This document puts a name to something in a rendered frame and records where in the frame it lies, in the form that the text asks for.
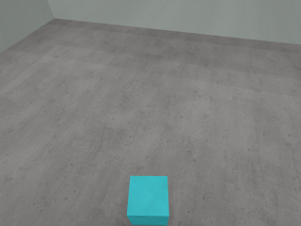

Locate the carton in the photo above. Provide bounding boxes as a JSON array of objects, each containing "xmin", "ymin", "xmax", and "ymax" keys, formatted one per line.
[{"xmin": 126, "ymin": 176, "xmax": 169, "ymax": 226}]

